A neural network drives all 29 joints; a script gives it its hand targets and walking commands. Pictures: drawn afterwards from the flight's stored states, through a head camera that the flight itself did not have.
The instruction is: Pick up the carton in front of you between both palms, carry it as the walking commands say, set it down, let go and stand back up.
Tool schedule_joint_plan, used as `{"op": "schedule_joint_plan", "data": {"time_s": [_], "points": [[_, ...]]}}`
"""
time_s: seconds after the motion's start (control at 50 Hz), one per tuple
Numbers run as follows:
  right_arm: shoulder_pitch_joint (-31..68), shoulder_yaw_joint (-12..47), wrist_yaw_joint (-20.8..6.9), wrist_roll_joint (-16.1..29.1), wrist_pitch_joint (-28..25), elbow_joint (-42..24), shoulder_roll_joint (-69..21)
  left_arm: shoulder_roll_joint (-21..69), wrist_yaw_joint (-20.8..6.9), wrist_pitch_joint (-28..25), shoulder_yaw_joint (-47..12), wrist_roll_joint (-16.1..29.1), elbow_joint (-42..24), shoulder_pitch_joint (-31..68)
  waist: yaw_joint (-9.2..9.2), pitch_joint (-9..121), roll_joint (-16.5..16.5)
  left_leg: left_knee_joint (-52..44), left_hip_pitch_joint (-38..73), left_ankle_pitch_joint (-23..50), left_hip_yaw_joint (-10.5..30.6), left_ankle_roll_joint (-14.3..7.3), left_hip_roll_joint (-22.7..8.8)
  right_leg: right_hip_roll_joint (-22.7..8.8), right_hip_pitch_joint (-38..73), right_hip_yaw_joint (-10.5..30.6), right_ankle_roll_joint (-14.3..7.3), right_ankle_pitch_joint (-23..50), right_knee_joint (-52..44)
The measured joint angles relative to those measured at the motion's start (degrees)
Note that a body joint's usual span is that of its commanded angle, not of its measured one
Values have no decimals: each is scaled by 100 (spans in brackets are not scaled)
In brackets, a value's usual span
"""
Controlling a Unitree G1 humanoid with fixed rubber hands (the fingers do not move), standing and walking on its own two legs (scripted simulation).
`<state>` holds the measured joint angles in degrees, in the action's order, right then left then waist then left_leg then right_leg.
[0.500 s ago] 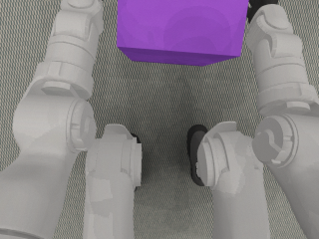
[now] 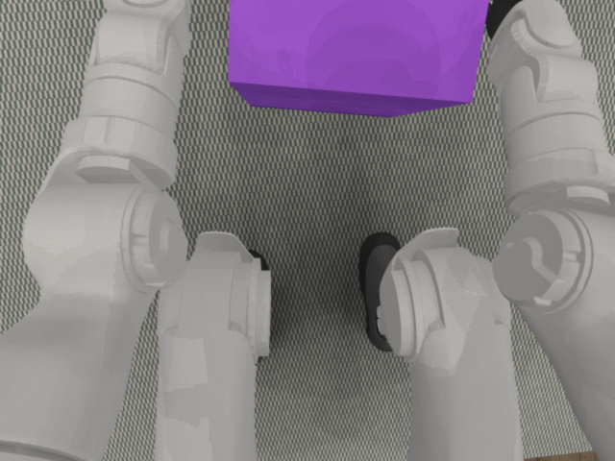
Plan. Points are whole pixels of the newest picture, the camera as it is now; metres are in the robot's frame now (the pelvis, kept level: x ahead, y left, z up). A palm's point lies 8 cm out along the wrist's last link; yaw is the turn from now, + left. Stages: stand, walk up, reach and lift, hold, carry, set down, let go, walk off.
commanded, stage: set down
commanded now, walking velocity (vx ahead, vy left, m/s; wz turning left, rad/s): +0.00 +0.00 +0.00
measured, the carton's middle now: (340, 9) +0.55 -0.02 -0.24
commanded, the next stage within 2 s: let go in 1.30 s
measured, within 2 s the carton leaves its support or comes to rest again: neither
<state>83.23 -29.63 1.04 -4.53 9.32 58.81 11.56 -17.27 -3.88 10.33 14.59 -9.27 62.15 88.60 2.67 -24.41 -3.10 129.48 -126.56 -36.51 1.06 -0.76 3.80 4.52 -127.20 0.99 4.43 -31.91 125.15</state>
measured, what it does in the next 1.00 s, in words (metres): rises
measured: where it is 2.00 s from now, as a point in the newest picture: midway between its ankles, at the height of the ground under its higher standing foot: (314, 320)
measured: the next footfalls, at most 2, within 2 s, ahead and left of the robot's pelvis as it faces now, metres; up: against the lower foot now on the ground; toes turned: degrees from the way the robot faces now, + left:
none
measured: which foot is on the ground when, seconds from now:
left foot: down 0.00-1.00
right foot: down 0.00-1.00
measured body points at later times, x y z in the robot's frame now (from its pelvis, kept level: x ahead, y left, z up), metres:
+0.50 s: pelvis +0.01 -0.01 +0.03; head +0.36 +0.01 +0.30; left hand +0.60 +0.18 -0.10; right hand +0.56 -0.19 -0.11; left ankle +0.10 +0.11 -0.33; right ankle +0.13 -0.13 -0.33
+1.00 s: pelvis +0.02 +0.00 +0.16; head +0.36 +0.02 +0.45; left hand +0.60 +0.20 +0.05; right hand +0.55 -0.20 +0.05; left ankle +0.10 +0.11 -0.33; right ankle +0.12 -0.13 -0.33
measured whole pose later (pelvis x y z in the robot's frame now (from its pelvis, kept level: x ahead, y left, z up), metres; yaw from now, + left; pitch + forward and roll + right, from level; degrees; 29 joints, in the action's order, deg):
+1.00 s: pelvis +0.02 +0.00 +0.16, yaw +0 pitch +48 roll -3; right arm 68.3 -18.6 8.5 5.4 12.1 43.5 11.0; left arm -25.8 -0.8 12.6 8.3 2.6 57.2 79.1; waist 4.8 -1.3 0.4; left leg 94.6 -112.8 -29.3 2.4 -0.3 3.5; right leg 2.7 -113.2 1.2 2.4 -25.6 91.1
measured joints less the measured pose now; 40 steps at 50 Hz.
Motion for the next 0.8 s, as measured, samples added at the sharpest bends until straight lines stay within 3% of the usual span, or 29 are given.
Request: {"op": "schedule_joint_plan", "data": {"time_s": [0.06, 0.16, 0.24, 0.34, 0.5, 0.62, 0.8], "points": [[112, 180, 171, 94, -229, 277, 48, -206, 229, -188, -272, 213, 224, 38, 41, -200, -18, -13, 82, 9, 10, 21, 6, -7, 88, -7, 7, 6, -14], [78, 799, 544, 820, -499, 610, 244, -838, 598, -407, -978, 1159, 504, 25, 70, -384, 14, -1, 144, -30, 55, 40, 23, -38, 160, -57, -28, -34, -13], [-13, 1222, 632, 1271, -626, 520, 416, -1154, 609, -486, -1508, 1843, 500, 64, 51, -267, 131, 35, 69, -70, 57, 53, 35, -110, 81, -94, -83, -80, 38], [-140, 1471, 734, 1510, -595, 233, 468, -1244, 567, -473, -1793, 2243, 536, 233, 85, 60, 231, 8, -55, -67, 71, 85, 64, -147, -44, -110, -126, -100, 37], [-755, 1613, 952, 1572, -200, -800, 172, -1004, 638, -197, -1370, 1894, 15, -278, 148, 809, 209, -510, 199, -67, 84, 89, -35, -70, 139, -93, -173, -29, -473], [-868, 1313, 953, 1182, -35, -747, -40, -936, 494, -96, -903, 1488, 173, -459, 157, 1477, 261, -1335, 414, 150, 91, 83, -47, -84, 371, -50, -194, 151, -1276], [-1043, 1037, 853, 935, 48, -914, -64, -932, 366, 2, -799, 1346, 49, -531, 197, 1994, 326, -2291, 676, 461, 132, 73, 5, -167, 697, -35, -196, 384, -2222]]}}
